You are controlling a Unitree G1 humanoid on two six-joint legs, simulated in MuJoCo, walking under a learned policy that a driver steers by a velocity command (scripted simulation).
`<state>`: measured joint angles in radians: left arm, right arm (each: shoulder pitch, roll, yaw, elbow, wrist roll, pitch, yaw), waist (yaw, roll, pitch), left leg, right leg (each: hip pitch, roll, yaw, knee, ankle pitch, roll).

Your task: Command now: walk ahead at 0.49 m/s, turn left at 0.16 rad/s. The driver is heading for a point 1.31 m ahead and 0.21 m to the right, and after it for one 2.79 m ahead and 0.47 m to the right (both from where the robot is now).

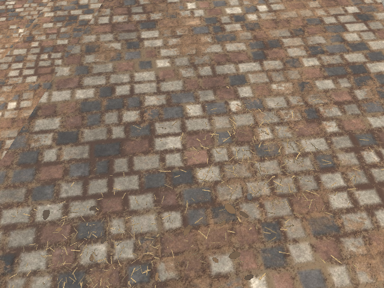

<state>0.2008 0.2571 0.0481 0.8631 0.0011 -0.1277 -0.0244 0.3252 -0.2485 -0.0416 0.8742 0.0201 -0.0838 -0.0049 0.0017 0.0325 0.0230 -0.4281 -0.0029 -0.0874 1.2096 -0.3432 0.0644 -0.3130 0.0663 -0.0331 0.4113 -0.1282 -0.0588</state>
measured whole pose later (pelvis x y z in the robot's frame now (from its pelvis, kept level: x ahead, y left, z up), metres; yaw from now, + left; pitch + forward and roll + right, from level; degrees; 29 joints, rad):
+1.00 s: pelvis +0.56 +0.01 -0.02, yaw -13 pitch +3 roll +0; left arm 0.11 0.27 0.06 0.72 -0.02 -0.07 -0.05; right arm 0.32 -0.27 -0.04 0.89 0.01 -0.09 -0.01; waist -0.02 0.00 0.04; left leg -0.19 0.02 0.05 1.08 -0.50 0.00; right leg -0.50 0.06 -0.04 0.63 -0.18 -0.12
